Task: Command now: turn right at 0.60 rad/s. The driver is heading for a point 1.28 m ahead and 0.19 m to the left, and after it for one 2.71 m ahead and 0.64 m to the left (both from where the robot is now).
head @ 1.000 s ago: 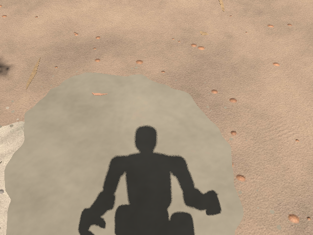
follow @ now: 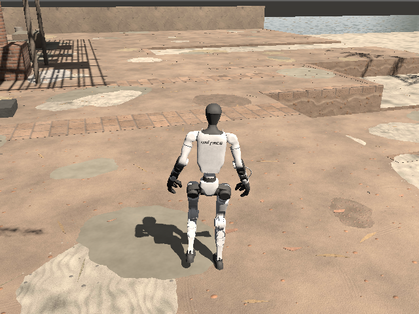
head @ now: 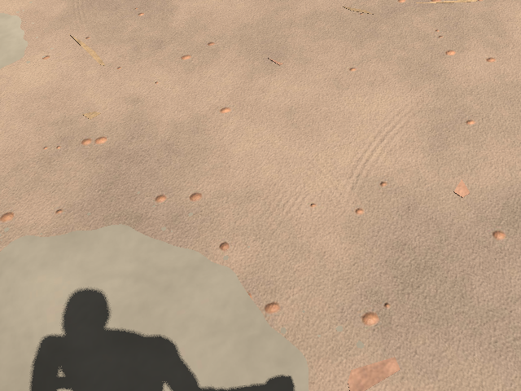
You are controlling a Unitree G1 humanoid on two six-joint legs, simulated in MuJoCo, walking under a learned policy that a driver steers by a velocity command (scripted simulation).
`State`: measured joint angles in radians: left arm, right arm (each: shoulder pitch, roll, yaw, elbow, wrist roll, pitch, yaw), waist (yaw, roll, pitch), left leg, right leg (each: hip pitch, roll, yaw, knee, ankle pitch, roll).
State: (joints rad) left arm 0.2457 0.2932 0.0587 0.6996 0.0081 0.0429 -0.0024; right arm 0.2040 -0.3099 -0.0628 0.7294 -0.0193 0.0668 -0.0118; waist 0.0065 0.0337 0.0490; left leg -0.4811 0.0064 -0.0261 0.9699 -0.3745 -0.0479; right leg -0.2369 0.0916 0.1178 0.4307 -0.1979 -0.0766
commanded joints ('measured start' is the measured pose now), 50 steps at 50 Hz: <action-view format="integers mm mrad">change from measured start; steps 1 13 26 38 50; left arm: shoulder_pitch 52 -23 -177 31 42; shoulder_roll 166 122 46 56 34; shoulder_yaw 48 29 -11 -19 -46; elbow -46 -60 -7 94 216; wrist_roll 6 29 29 4 7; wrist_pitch -8 -7 -58 -100 -88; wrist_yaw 5 10 -50 8 29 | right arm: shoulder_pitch -55 61 190 193 81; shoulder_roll -67 -216 -111 -25 31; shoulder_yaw -11 -28 -23 4 33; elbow -88 -76 69 107 168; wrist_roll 2 -28 2 0 5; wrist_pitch -14 -52 -121 -89 -47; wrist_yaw -6 -21 18 9 -18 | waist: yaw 36 -45 -86 -15 -15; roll -158 181 110 -120 -139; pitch -82 -51 29 -46 -61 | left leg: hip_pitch -104 356 412 -31 254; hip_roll -6 355 196 39 4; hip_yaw -20 -531 -211 -6 56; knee -78 -824 -838 30 -385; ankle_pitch -28 -267 -6 -69 119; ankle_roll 3 252 257 91 69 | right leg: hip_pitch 185 -328 -300 233 86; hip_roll -259 86 -90 -355 -283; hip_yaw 300 54 -140 114 -20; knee -78 418 255 -156 -88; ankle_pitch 299 -360 -100 573 620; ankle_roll -170 34 93 -122 -106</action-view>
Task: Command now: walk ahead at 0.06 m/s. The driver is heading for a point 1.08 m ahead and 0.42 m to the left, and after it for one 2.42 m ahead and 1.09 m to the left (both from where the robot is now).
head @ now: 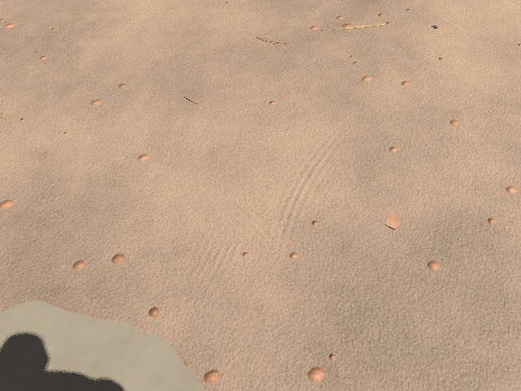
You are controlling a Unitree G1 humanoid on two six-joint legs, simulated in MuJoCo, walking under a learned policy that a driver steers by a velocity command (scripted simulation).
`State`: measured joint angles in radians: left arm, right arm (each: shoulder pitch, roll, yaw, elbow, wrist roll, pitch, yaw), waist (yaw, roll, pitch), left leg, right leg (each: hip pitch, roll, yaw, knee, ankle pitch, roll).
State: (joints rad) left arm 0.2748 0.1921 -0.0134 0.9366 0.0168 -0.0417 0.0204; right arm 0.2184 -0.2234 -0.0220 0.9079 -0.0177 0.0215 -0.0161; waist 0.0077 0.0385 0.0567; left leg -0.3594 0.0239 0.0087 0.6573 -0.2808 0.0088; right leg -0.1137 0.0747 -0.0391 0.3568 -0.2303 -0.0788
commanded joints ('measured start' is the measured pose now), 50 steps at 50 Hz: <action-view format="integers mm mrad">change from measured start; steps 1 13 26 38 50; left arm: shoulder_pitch -7 64 71 243 43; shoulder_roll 134 83 60 140 42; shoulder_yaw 25 22 12 67 57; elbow -16 130 207 230 98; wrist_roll -8 -6 -5 16 14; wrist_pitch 2 33 42 2 -40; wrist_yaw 8 24 33 17 -38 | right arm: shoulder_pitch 74 38 62 -91 163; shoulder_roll -49 -67 -38 -42 -86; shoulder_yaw -5 0 13 -15 -47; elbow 0 98 188 62 106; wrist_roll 1 13 9 -16 -2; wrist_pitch -5 -29 -26 -71 -96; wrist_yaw -17 -25 -29 22 18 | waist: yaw -36 -11 -8 58 -19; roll -119 -19 -37 -150 -25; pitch -60 -27 3 184 71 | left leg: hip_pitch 192 252 220 -312 291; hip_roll -11 87 74 20 255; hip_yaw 22 -107 -106 16 -369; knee -170 -271 -306 146 -510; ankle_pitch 92 400 319 -171 -89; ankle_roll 22 63 58 77 195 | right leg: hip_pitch -68 4 8 98 -529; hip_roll -258 -143 -155 -413 -157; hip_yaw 144 110 108 482 78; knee -1 -46 -52 -226 810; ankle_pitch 542 172 131 -355 -45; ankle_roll -84 24 25 -209 -20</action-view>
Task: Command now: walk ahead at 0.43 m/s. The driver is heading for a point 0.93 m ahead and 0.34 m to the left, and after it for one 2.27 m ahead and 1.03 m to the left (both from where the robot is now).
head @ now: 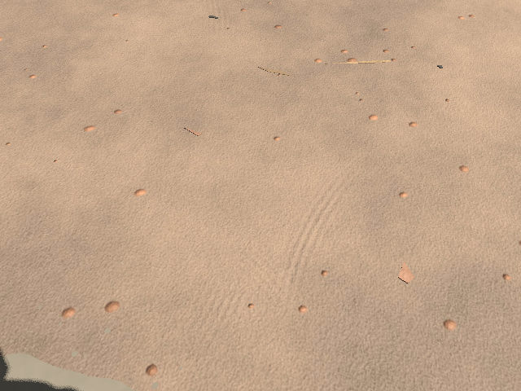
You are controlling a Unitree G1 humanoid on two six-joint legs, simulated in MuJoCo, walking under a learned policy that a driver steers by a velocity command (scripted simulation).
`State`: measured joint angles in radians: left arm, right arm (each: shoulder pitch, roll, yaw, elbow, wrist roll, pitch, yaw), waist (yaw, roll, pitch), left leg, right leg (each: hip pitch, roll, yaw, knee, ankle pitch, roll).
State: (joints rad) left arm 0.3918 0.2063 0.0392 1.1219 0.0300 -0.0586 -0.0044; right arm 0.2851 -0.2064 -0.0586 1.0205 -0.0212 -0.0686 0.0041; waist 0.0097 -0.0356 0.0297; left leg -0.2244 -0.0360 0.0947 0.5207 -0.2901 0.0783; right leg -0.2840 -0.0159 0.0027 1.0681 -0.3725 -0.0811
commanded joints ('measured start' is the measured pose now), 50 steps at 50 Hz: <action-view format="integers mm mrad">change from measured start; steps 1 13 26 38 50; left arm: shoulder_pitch -53 -451 -152 43 -137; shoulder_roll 25 13 28 80 124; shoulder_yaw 5 -2 27 24 41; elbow -82 -247 -152 -113 -290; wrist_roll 7 -12 -11 -13 -19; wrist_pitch -14 16 -40 -68 -38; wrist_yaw -16 -28 10 29 4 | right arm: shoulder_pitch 90 264 133 -250 84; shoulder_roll -74 -68 -30 -1 -264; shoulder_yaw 1 26 1 12 -81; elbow -1 67 -13 -185 -132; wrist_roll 3 5 -8 -7 -2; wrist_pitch -15 -39 11 50 52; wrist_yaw -5 -22 3 46 8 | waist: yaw -1 -49 -26 15 -120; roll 66 117 2 -20 70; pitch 85 123 18 89 -158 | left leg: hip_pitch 141 212 -278 -414 457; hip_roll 279 221 133 123 365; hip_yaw -380 -134 -148 1 -712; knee -379 -388 704 235 -263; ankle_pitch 20 574 24 312 33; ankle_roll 110 103 28 -3 343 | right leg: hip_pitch -324 -311 116 225 -494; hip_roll -74 -7 -258 -211 -26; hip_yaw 26 -120 173 -188 17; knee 68 -425 -922 -932 401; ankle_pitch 117 334 149 545 -72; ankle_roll -5 24 -99 -44 64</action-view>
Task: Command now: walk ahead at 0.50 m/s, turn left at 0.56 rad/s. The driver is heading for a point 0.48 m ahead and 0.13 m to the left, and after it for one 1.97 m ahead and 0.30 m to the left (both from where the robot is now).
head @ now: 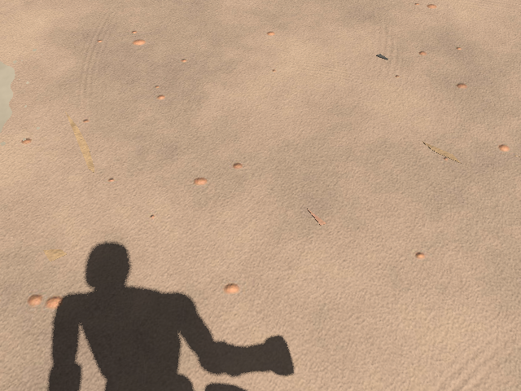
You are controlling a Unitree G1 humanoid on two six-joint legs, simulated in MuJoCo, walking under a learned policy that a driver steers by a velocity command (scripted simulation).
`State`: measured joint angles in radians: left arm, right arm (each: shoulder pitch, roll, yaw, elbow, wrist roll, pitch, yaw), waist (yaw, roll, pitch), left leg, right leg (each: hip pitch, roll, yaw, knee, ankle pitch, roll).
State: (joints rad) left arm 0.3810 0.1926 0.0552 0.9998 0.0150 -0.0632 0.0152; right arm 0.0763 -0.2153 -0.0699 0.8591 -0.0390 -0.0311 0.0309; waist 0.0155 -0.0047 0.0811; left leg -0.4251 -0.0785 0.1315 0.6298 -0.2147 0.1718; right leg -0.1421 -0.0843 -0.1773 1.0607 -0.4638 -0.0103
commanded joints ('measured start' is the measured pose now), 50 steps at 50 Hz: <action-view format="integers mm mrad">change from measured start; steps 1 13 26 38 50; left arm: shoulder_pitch -135 -365 -16 -61 81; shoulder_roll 128 116 366 162 233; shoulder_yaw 19 9 52 16 20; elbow -176 -283 -287 -217 -121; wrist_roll -12 28 54 3 6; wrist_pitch -48 34 -16 -48 0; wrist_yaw -18 -35 6 -18 -6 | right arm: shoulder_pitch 244 363 466 115 32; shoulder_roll -209 -174 -72 -109 -100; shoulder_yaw -58 -33 -7 1 14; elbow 29 25 -84 -157 -198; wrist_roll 24 39 72 2 -19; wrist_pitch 11 -33 -43 29 3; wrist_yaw -25 -32 -30 32 29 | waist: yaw -90 -73 23 -16 -35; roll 11 60 -308 -79 -94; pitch -117 -42 -437 -45 -85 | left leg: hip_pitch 530 383 -101 -282 85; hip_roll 382 179 -99 150 14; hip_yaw -627 -411 -278 -185 -22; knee -383 -407 595 447 -87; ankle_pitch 57 437 -364 61 -39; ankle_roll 208 60 -89 -132 -18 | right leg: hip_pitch -618 -594 471 39 197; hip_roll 5 -12 -392 -177 -200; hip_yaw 194 172 888 178 -18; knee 324 -187 -733 -914 -607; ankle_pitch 116 391 146 511 1115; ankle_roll -12 69 -212 -149 -109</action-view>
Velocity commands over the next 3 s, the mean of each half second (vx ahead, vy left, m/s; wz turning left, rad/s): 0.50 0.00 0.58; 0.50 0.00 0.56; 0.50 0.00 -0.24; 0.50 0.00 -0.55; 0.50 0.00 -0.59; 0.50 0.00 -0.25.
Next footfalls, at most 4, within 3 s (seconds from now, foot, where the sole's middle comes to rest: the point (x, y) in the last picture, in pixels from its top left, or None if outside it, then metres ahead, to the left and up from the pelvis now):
0.50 right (301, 374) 0.48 -0.06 -0.75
1.02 left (174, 325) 0.60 0.26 -0.75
1.58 right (192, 218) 0.94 0.25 -0.75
2.10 left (133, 151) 1.21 0.48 -0.75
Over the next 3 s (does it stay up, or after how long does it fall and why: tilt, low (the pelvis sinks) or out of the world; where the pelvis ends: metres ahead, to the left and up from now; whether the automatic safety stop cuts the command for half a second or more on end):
stays up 1.49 0.24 0.03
